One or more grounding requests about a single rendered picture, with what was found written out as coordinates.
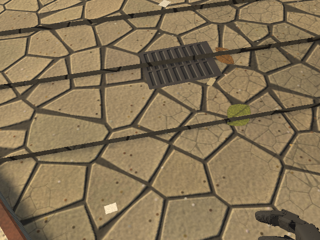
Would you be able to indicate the right robot hand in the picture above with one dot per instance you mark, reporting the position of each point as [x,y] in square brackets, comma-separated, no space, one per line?
[289,222]

